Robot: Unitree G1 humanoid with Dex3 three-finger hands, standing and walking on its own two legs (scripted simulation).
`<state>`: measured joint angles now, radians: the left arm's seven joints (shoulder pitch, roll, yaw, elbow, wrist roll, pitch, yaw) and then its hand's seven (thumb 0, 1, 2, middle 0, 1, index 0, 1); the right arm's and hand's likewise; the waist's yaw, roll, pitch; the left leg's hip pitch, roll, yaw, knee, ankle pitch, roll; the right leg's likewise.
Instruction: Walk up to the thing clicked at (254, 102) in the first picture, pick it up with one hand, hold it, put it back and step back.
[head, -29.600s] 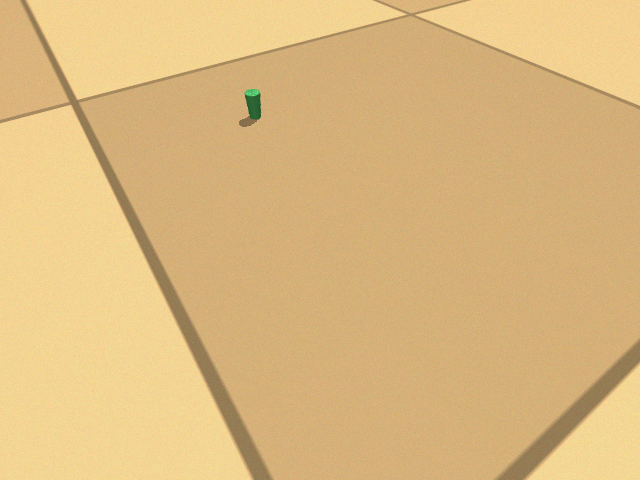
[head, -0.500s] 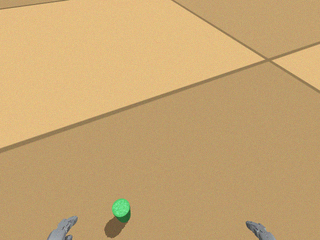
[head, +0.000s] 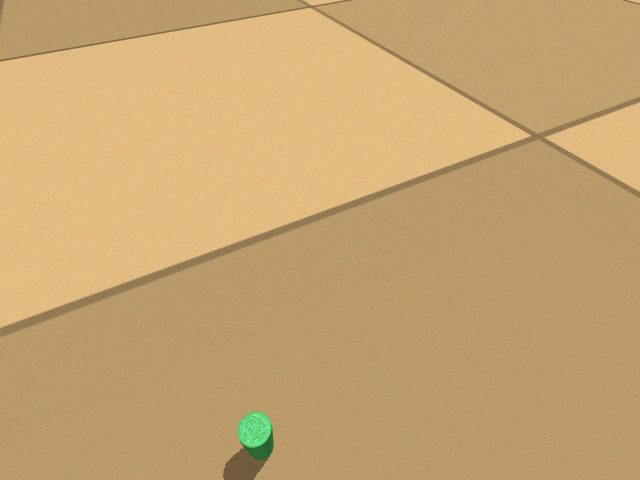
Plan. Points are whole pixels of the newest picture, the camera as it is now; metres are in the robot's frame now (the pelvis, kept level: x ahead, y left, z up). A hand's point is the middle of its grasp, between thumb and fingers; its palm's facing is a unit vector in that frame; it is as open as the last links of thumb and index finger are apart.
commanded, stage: stand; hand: left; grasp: from the side
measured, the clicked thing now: (258, 438) +0.41 +0.19 -0.70
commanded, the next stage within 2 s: step back in 1.54 s
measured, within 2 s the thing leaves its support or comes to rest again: neither
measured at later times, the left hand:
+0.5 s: hand out of the picture +0.06 +0.24 -0.16, palm faces -0.03 -0.94 -0.34, open 7.4 cm
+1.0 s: hand out of the picture +0.09 +0.24 -0.15, palm faces -0.05 -0.94 -0.34, open 7.4 cm
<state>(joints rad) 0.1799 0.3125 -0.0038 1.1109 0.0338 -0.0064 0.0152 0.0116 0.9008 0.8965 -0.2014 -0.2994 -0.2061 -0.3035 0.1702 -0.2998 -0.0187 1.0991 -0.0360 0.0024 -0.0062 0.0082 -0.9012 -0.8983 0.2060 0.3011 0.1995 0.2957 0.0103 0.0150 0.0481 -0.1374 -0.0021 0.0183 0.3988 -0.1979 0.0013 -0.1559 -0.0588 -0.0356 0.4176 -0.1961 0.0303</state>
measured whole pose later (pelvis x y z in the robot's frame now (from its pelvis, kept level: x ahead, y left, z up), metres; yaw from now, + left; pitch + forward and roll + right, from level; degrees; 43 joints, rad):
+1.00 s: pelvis +0.01 -0.01 +0.01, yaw -1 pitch -3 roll +0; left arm 0.10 0.32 0.00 1.16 0.02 -0.01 0.00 0.01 0.90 0.90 -0.20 -0.30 -0.21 -0.30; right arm 0.12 -0.34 -0.01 1.16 -0.02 -0.01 0.00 0.01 -0.90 -0.90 0.21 0.30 0.20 0.30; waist 0.00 0.01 0.05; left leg -0.10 0.02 0.03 0.31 -0.17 -0.01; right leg -0.12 -0.04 -0.02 0.32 -0.16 0.02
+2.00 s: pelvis -0.05 +0.03 -0.03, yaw -1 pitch -1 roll +0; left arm 0.03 0.42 0.04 0.86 0.03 0.06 0.02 0.01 0.90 0.90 -0.20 -0.30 -0.21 -0.30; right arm 0.15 -0.39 -0.08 0.94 -0.03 0.04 0.02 0.00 -0.90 -0.90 0.20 0.30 0.20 0.30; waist -0.02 -0.06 0.16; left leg -0.26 -0.05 -0.02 0.69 -0.43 0.03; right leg -0.46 -0.07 0.04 0.73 -0.31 0.02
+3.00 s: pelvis -0.29 +0.04 -0.01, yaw -7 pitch -2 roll -1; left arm 0.20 0.42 0.10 0.80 0.03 0.07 0.00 0.01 0.90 0.90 -0.20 -0.30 -0.21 -0.30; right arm 0.15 -0.36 -0.05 0.81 -0.04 0.01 -0.01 0.01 -0.90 -0.90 0.21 0.30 0.20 0.30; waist 0.02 -0.04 0.18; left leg -0.35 0.04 0.00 0.60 -0.23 0.02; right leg -0.39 0.08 0.16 1.11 -0.51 0.04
